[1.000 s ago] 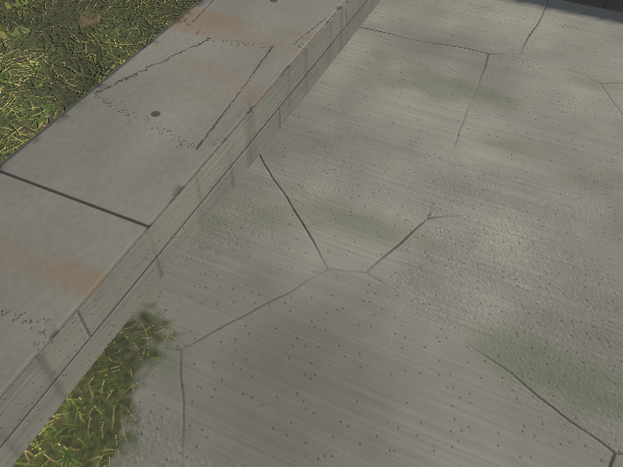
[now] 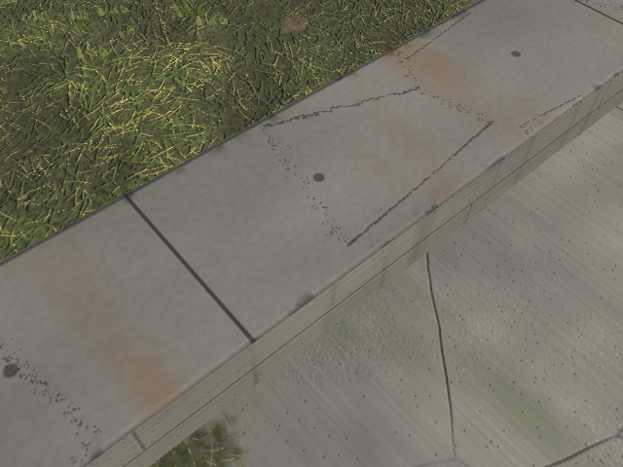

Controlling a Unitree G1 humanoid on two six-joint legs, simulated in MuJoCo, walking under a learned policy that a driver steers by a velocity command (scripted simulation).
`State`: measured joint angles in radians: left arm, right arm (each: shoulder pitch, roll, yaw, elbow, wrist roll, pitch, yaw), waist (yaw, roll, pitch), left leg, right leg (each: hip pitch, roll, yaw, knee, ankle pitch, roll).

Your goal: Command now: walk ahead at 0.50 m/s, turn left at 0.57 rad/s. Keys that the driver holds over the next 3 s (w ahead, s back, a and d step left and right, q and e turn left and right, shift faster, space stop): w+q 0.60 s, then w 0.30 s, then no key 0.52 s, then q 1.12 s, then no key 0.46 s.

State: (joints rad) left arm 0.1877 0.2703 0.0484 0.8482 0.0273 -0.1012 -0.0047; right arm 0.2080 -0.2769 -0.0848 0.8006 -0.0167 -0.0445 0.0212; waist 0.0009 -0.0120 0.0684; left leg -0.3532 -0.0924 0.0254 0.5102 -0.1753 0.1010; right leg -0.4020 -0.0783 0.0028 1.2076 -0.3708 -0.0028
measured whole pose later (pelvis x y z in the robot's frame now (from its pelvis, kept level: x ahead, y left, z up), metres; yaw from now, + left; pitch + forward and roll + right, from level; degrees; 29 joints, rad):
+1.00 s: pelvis +0.43 +0.05 +0.01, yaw +28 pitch +1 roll +0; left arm 0.25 0.22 0.02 0.77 0.04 -0.01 -0.02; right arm 0.34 -0.22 -0.03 0.88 -0.02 -0.05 0.00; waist 0.01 -0.04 -0.01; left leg -0.20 -0.07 0.03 0.43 -0.25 0.09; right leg -0.67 -0.05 -0.04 1.57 -0.37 0.00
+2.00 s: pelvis +0.71 +0.09 +0.19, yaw +42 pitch +1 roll +0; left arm 0.16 0.25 0.04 0.67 0.03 0.02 0.08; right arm 0.20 -0.23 -0.05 0.64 0.01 0.09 -0.01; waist 0.03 -0.01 0.01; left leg -0.58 0.08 0.03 1.03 -0.32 -0.08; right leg -0.23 -0.06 -0.37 0.47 -0.25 -0.10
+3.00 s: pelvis +0.77 +0.15 +0.19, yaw +67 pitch +0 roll +0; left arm 0.20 0.19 0.00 0.69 0.01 -0.01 0.01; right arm 0.17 -0.20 -0.01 0.63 -0.02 0.02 0.00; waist 0.04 0.00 0.00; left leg -0.28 0.00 -0.03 0.51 -0.23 -0.01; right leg -0.28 0.00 -0.03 0.52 -0.26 -0.02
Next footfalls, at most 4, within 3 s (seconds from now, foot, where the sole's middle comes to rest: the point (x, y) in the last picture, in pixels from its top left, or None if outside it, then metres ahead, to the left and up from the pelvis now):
0.36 right None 0.38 -0.11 -0.77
0.82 left None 0.42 0.12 -0.77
1.36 right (290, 270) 0.79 0.07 -0.58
2.16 left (200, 317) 0.68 0.25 -0.58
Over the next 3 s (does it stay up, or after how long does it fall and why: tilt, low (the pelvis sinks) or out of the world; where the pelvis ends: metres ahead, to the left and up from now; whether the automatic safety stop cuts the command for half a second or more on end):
stays up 0.77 0.15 0.19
